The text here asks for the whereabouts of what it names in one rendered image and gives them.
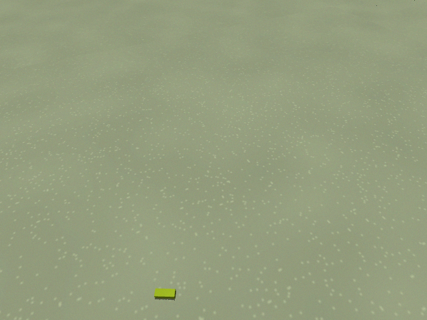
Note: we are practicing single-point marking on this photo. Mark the small box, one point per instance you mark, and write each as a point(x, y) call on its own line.
point(165, 293)

